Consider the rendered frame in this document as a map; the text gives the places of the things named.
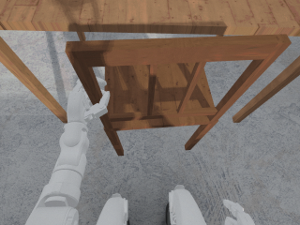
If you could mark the right robot shin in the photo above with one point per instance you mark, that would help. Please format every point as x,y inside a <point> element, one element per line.
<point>173,218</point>

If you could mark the chair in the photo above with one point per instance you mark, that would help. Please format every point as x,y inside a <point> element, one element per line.
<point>161,82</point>

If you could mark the left robot upper arm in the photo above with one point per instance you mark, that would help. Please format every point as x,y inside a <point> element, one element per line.
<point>54,215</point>

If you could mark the table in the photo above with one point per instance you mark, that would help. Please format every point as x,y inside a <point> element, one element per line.
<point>190,17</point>

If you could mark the right robot hand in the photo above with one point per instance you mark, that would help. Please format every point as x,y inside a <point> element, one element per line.
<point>238,211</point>

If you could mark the left robot hand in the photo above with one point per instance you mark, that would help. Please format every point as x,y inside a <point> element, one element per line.
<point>78,103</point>

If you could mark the right robot thigh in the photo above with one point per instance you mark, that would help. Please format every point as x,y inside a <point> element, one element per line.
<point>184,207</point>

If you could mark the robot left forearm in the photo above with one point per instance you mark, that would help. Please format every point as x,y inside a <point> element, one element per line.
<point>63,189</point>

